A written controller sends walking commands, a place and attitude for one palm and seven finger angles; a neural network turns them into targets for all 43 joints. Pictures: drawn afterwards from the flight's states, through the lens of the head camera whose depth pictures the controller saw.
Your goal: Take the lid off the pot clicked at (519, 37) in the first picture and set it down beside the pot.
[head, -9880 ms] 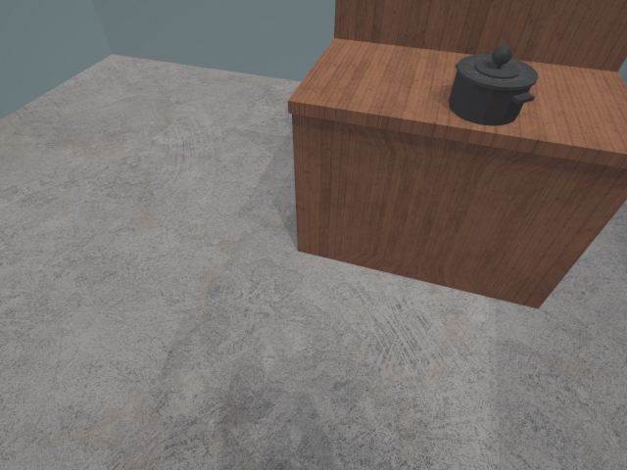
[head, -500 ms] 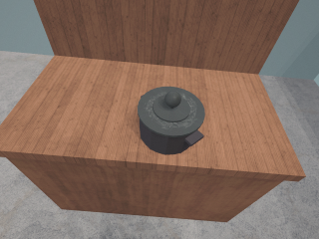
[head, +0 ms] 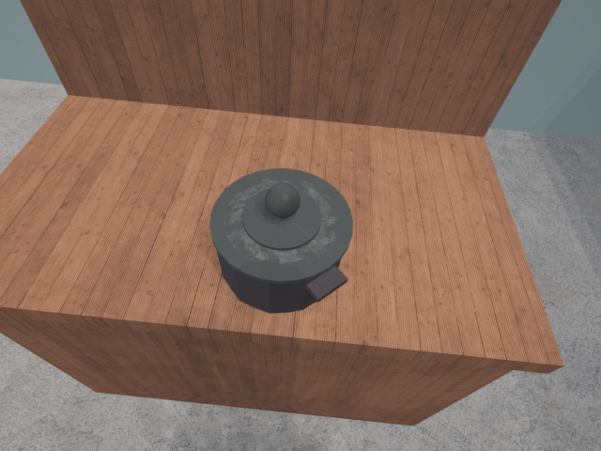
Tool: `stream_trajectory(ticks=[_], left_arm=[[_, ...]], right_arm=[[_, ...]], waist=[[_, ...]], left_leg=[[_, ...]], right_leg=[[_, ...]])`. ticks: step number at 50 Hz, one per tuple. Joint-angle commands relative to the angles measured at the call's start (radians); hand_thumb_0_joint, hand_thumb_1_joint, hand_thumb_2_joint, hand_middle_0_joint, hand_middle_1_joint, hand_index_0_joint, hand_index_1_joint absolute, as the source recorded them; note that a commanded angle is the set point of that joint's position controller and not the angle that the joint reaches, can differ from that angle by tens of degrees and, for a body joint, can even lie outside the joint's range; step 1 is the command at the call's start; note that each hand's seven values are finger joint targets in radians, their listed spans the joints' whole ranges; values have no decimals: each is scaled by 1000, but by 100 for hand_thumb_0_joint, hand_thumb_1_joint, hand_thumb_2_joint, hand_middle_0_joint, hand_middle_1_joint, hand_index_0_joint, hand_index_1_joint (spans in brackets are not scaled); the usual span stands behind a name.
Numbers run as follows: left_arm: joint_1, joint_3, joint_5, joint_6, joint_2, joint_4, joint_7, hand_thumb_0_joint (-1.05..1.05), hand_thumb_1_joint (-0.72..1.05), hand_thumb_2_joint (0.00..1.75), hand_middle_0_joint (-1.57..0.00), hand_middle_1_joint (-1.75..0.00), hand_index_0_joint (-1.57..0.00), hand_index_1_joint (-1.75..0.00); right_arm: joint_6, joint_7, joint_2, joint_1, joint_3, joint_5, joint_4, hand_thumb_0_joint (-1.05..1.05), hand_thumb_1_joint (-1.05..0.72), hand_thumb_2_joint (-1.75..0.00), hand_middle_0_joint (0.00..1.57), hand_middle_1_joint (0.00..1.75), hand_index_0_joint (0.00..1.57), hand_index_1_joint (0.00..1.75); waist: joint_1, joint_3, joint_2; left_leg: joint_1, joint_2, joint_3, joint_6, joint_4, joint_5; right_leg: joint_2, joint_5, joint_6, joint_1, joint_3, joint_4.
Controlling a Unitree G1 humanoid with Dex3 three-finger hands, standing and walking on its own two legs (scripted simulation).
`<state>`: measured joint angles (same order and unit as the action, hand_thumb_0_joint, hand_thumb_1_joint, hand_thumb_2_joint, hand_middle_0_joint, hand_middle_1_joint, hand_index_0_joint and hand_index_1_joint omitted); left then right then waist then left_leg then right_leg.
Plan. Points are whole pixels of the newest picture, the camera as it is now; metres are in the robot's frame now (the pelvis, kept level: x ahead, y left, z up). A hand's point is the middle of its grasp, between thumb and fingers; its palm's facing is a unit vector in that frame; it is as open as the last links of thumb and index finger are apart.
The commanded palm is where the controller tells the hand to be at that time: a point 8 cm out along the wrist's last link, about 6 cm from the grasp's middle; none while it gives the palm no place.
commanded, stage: shuffle to correct the standing spot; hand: left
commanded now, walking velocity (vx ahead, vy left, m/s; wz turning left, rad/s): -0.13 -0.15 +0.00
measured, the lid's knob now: (282, 200) +0.41 +0.05 +0.10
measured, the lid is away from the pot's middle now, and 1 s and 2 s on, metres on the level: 0.00 0.00 0.00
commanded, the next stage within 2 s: come to a stop and stand still in 0.38 s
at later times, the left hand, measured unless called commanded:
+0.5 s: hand out of the picture +0.02 +0.17 -0.18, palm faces +0.01 -0.97 -0.22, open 7.4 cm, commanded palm none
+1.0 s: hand out of the picture -0.02 +0.12 -0.17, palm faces -0.02 -0.98 -0.18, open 7.3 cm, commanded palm none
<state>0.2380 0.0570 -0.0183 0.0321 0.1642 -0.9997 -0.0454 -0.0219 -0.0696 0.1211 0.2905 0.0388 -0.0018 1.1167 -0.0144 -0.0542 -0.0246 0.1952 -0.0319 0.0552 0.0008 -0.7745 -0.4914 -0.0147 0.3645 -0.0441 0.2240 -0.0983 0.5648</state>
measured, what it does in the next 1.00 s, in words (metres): steps on the spot: left foot, then right foot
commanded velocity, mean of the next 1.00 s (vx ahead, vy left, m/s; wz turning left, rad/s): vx -0.06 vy -0.03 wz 0.00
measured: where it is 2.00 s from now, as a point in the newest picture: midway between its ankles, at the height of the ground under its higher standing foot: outside the picture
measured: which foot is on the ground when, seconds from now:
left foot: up 0.00-0.18, down 0.20-1.00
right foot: down 0.00-0.22, up 0.24-0.52, down 0.54-1.00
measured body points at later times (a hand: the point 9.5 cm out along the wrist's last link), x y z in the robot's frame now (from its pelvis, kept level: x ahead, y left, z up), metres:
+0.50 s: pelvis -0.03 -0.03 +0.00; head +0.04 -0.01 +0.45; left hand +0.02 +0.22 -0.16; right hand +0.06 -0.27 -0.14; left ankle +0.01 +0.08 -0.73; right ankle -0.08 -0.20 -0.71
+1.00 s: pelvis -0.05 -0.05 +0.01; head -0.03 -0.03 +0.46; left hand -0.02 +0.18 -0.15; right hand -0.04 -0.28 -0.14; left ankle -0.01 +0.05 -0.73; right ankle -0.08 -0.21 -0.73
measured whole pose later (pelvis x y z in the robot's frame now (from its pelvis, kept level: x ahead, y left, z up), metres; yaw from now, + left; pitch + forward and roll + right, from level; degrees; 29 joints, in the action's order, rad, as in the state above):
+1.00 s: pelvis -0.05 -0.05 +0.01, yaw -2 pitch -1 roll -1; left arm 0.27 0.00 -0.01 0.01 0.19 -1.00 -0.04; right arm -0.02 -0.02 0.15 0.26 0.02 0.00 1.06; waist 0.00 -0.05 -0.03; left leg 0.28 -0.03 0.06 0.02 -0.51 -0.22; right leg 0.05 0.28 0.05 0.16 -0.01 0.45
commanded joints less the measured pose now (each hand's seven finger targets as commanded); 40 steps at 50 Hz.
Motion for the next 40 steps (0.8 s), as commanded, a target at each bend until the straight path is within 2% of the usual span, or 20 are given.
stream_trajectory(ticks=[1, 5, 8, 9, 10, 11, 12, 13, 15, 16, 19, 22, 24, 26, 28, 30, 32, 34, 37, 40], left_arm=[[167, 15, -20, -3, 131, 23, -11, 0, 90, 90, -20, -30, -20, -30], [102, 14, -25, 4, 151, 68, -14, 0, 90, 90, -20, -30, -20, -30], [75, 9, -12, 7, 147, 88, -7, 0, 90, 90, -20, -30, -20, -30], [90, 3, -6, 7, 127, 94, -2, 0, 90, 90, -20, -30, -20, -30], [121, 2, 4, 11, 91, 100, 0, 0, 90, 90, -20, -30, -20, -30], [135, -2, 13, 14, 94, 100, -3, 0, 90, 90, -20, -30, -20, -30], [134, 5, 8, 27, 117, 112, -7, 0, 90, 90, -20, -30, -20, -30], [111, 14, 0, 38, 127, 108, -6, 0, 90, 90, -20, -30, -20, -30], [114, 18, -7, 37, 129, 110, 5, 0, 90, 90, -20, -30, -20, -30], [104, 16, -5, 34, 124, 116, 13, 0, 90, 90, -20, -30, -20, -30], [104, 6, -3, 37, 103, 123, 21, 0, 90, 90, -20, -30, -20, -30], [97, -1, -4, 31, 94, 143, 24, 0, 90, 90, -20, -30, -20, -30], [123, -3, -5, 23, 106, 139, 23, 0, 90, 90, -20, -30, -20, -30], [138, -2, -5, 4, 137, 126, 18, 0, 90, 90, -20, -30, -20, -30], [92, -11, -10, -18, 187, 124, 5, 0, 90, 90, -20, -30, -20, -30], [35, -21, -10, -30, 181, 117, 8, 0, 90, 90, -20, -30, -20, -30], [18, -32, -4, -32, 175, 106, 9, 0, 90, 90, -20, -30, -20, -30], [14, -38, 2, -36, 150, 100, 8, 0, 90, 90, -20, -30, -20, -30], [85, -42, 10, -35, 130, 74, 3, 0, 90, 90, -20, -30, -20, -30], [112, -40, 12, -35, 127, 52, -1, 0, 90, 90, -20, -30, -20, -30]], right_arm=[[7, 5, 55, -50, 21, -1, -89, 0, -90, -90, 20, 30, 20, 30], [0, 13, 48, -9, 20, 6, -87, 0, -90, -90, 20, 30, 20, 30], [8, 17, 66, 50, 19, 6, -71, 0, -90, -90, 20, 30, 20, 30], [15, 15, 101, 50, 24, 2, -72, 0, -90, -90, 20, 30, 20, 30], [23, 15, 163, 55, 32, -7, -86, 0, -90, -90, 20, 30, 20, 30], [21, 16, 196, 56, 36, -8, -101, 0, -90, -90, 20, 30, 20, 30], [19, 13, 214, 7, 33, -14, -126, 0, -90, -90, 20, 30, 20, 30], [22, 8, 195, -52, 28, -17, -141, 0, -90, -90, 20, 30, 20, 30], [26, 13, 187, -167, 28, -22, -182, 0, -90, -90, 20, 30, 20, 30], [25, 15, 198, -179, 31, -24, -190, 0, -90, -90, 20, 30, 20, 30], [7, 23, 218, -145, 51, -26, -193, 0, -90, -90, 20, 30, 20, 30], [-1, 27, 238, -109, 65, -22, -193, 0, -90, -90, 20, 30, 20, 30], [-7, 30, 245, -105, 75, -14, -199, 0, -90, -90, 20, 30, 20, 30], [-11, 37, 201, -78, 72, -10, -207, 0, -90, -90, 20, 30, 20, 30], [-12, 48, 96, -74, 39, -4, -218, 0, -90, -90, 20, 30, 20, 30], [-15, 53, 95, -93, 26, -6, -202, 0, -90, -90, 20, 30, 20, 30], [-5, 57, 102, -85, 21, -9, -178, 0, -90, -90, 20, 30, 20, 30], [17, 58, 107, -39, 7, -4, -144, 0, -90, -90, 20, 30, 20, 30], [35, 53, 119, -51, -2, 2, -129, 0, -90, -90, 20, 30, 20, 30], [35, 47, 113, -34, -5, 7, -125, 0, -90, -90, 20, 30, 20, 30]], waist=[[62, 7, -120], [9, 45, -93], [-37, 64, -79], [-34, 71, -6], [-31, 85, 200], [-33, 82, 249], [-20, 53, 242], [2, 4, 255], [49, -37, 212], [50, -39, 166], [30, 52, 159], [9, 118, 190], [15, 165, 173], [10, 204, 51], [-3, 191, -172], [1, 116, -266], [-6, 2, -171], [-6, -33, -39], [34, -4, 86], [37, 40, 96]], left_leg=[[248, 9, -17, -8, -199, -149], [140, 22, 26, -12, -26, 7], [-41, -9, 36, -6, 257, 325], [-119, -79, -20, 19, 333, 476], [-147, -280, -259, 122, 375, 747], [-70, -410, -347, 236, 406, 933], [56, -429, -346, 275, 423, 863], [166, -393, -340, 263, 449, 745], [194, -318, -248, 215, 442, 610], [184, -301, -230, 199, 425, 596], [63, -245, -168, 161, 387, 494], [2, -247, -197, 149, 340, 538], [-14, -225, -167, 110, 253, 594], [15, -139, -98, 50, 120, 536], [150, 1, 16, -14, -7, 183], [111, -5, -6, -27, 18, 70], [59, -3, -9, -22, 123, 183], [15, -43, -47, 2, 261, 375], [53, -70, -86, 24, 311, 506], [20, -77, -87, 25, 325, 533]], right_leg=[[280, -1016, -214, -187, 222, -128], [236, -886, -176, -79, 187, -127], [177, -670, -81, 3, 137, -54], [136, -554, -30, 51, 111, 11], [46, -191, 34, 145, 58, 150], [1, 250, 56, 135, 84, 335], [5, 298, 51, 104, 146, 479], [17, 270, 48, 108, 174, 557], [31, 210, 55, 159, 168, 579], [33, 214, 57, 167, 154, 529], [31, 177, 78, 170, 84, 352], [43, 134, 74, 125, 64, 159], [35, -26, 75, 44, 38, -26], [66, -250, 66, -75, 63, -199], [256, -532, -9, -116, 230, -189], [252, -386, -53, 3, 243, -232], [221, -253, -35, 99, 226, -245], [152, -285, 9, 98, 170, -181], [121, -310, 37, -18, 146, -161], [129, -330, 35, -41, 145, -159]])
